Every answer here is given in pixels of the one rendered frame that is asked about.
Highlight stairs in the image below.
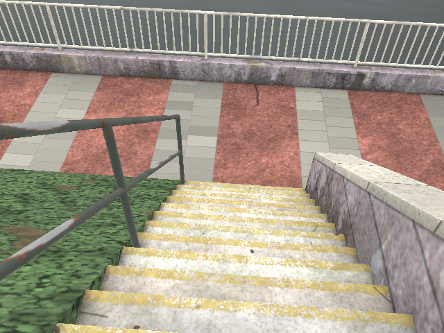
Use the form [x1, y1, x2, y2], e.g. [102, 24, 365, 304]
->
[53, 180, 416, 333]

